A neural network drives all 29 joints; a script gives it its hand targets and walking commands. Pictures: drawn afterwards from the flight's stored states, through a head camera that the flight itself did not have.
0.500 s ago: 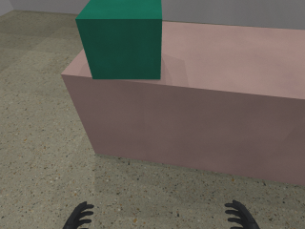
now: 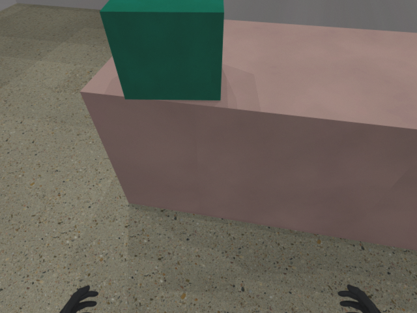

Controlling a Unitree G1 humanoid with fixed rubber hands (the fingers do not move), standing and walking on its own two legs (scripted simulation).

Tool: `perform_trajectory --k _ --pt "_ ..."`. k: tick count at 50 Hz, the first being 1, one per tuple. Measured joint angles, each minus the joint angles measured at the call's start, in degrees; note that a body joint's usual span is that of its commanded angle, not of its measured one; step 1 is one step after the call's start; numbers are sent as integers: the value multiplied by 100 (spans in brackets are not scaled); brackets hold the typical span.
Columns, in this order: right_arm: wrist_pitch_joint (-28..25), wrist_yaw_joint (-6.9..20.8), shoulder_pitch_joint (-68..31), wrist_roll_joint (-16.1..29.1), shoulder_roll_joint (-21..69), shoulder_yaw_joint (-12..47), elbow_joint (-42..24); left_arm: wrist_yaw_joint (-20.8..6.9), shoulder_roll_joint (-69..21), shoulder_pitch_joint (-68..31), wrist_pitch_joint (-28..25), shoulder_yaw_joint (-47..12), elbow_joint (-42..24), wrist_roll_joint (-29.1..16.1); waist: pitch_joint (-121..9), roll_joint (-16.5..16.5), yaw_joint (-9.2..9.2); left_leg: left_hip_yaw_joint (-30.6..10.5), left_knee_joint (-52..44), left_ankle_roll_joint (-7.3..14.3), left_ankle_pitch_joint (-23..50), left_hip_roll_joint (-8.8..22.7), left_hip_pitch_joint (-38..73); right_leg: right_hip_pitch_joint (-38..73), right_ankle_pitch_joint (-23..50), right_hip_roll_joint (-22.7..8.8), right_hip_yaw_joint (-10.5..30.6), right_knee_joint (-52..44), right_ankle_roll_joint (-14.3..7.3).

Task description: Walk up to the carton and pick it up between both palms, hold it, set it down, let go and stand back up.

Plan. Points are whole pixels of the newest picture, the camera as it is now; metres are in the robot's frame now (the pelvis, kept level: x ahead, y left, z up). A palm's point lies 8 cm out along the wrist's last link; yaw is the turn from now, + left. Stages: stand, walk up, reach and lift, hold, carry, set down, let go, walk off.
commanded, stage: stand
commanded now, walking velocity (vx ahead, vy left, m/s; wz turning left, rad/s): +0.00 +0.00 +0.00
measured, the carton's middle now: (172, 42) +0.89 +0.13 +0.11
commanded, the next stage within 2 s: none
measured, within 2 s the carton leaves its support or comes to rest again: neither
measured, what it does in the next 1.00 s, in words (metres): stands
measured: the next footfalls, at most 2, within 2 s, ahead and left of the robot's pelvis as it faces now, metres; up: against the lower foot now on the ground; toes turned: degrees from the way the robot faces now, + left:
none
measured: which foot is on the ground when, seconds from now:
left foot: down 0.00-1.00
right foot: down 0.00-1.00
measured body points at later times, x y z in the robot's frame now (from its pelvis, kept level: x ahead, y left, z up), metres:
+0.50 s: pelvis +0.00 +0.00 +0.02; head +0.01 +0.00 +0.47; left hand +0.13 +0.29 -0.09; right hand +0.12 -0.30 -0.09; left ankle +0.00 +0.13 -0.71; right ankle +0.00 -0.12 -0.71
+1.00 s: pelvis -0.01 +0.00 +0.04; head -0.01 +0.01 +0.49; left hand +0.10 +0.30 -0.09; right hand +0.10 -0.29 -0.08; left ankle +0.00 +0.13 -0.71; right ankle +0.00 -0.12 -0.71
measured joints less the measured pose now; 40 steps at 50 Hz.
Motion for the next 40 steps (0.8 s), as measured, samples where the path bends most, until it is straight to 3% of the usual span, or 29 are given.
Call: perform_trajectory --k 16,40 --pt "17 -12 -147 31 -26 84 478 4 20 -203 30 -69 482 -51 85 -11 -2 -31 -407 -12 223 3 258 267 216 5 -13 -408 -10" --pt "36 -9 -345 61 26 171 1293 -40 -10 -437 69 -128 1387 -79 114 28 19 -51 -1710 6 948 22 985 1046 994 10 -15 -1817 17"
